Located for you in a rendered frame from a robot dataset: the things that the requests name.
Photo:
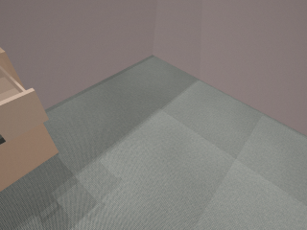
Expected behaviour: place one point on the cabinet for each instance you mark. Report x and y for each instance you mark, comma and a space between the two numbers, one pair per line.
27, 151

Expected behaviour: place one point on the drawer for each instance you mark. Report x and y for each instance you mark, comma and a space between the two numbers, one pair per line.
20, 109

